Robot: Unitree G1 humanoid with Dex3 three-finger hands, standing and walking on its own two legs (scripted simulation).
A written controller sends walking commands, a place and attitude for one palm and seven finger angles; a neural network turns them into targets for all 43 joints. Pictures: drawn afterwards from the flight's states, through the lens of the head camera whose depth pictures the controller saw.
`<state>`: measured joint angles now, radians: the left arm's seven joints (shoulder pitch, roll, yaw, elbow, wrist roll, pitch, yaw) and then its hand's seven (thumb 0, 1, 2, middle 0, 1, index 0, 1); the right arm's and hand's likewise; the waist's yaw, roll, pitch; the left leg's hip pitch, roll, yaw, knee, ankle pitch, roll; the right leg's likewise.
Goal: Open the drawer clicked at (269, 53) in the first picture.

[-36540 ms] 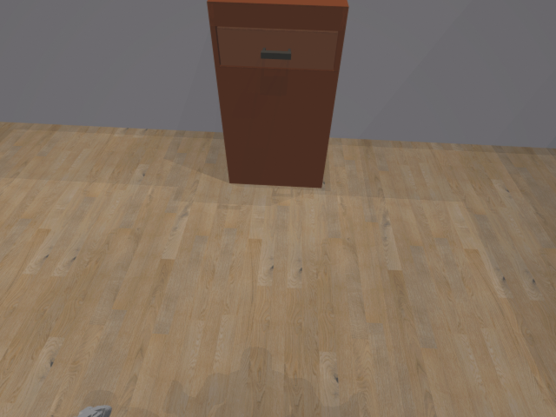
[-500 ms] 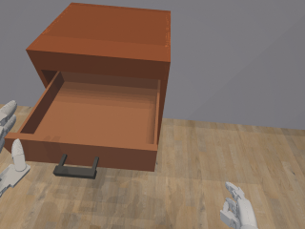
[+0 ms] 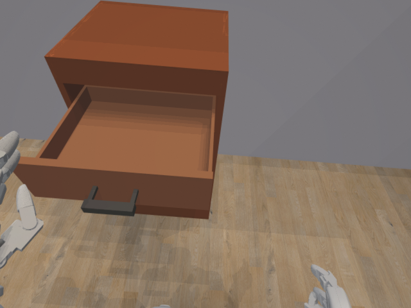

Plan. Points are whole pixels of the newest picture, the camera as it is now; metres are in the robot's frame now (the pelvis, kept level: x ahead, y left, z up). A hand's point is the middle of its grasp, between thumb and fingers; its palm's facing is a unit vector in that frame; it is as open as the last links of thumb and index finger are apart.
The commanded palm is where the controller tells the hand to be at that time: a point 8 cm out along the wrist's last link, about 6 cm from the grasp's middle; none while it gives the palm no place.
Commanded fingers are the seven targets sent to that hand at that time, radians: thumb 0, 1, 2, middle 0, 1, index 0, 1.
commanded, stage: step back with the hand held close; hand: left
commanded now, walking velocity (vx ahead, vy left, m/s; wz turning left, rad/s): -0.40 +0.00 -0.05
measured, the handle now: (112, 199) +0.35 +0.23 -0.04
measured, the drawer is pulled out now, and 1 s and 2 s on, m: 0.30 0.30 0.30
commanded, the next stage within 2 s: stop stepping back and stand still in 0.40 s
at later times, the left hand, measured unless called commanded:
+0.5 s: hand (12, 303) +0.11 +0.21 +0.17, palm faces +0.30 -0.85 -0.44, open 7.4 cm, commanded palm +0.03 +0.26 +0.19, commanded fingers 0.00 0.90 0.90 -0.20 -0.30 -0.20 -0.30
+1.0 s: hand out of the picture +0.02 +0.19 +0.18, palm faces +0.31 -0.84 -0.43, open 7.4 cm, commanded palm -0.03 +0.24 +0.19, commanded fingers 0.00 0.90 0.90 -0.20 -0.30 -0.20 -0.30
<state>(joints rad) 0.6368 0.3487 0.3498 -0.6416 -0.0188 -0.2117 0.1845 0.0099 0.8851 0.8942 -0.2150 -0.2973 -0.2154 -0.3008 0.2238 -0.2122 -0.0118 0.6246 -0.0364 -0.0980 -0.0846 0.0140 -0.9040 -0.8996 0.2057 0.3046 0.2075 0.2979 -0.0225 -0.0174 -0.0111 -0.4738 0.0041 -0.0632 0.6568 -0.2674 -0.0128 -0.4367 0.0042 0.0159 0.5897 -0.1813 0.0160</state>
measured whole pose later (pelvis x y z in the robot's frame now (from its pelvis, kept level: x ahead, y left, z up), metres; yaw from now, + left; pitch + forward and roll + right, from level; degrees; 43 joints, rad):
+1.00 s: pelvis -0.17 -0.04 +0.02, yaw -1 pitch +0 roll +0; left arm 0.66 0.38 0.33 -0.58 -0.02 -0.20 0.15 0.01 0.89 0.89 -0.22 -0.30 -0.21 -0.30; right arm 0.28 -0.24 -0.02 0.63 0.00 -0.11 -0.07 0.02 -0.91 -0.90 0.20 0.30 0.21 0.30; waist -0.03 -0.03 -0.03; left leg -0.21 0.02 0.05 0.45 -0.23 0.01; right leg -0.27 0.02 -0.08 0.46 -0.20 -0.04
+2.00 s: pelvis -0.16 -0.01 +0.02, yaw +0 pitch -2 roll +0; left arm 0.35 0.17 0.00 1.16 0.01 0.02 0.03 0.00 0.91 0.89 -0.20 -0.29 -0.20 -0.30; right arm 0.37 -0.11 0.02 1.13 -0.01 0.02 -0.03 0.01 -0.91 -0.90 0.20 0.30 0.20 0.30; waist 0.00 0.01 0.06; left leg -0.14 -0.03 0.05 0.41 -0.24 0.05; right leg -0.19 -0.02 -0.07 0.40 -0.18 0.00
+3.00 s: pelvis -0.14 -0.03 +0.02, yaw +0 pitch -2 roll +0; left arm 0.29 0.12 0.01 1.14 0.01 -0.01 0.04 0.00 0.91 0.89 -0.20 -0.29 -0.20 -0.30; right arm 0.32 -0.10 0.00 1.13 -0.01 0.00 -0.04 0.00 -0.91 -0.90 0.20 0.30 0.20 0.30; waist 0.00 0.01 0.05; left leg -0.11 0.01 0.04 0.40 -0.26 0.01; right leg -0.16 0.01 -0.08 0.39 -0.20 -0.04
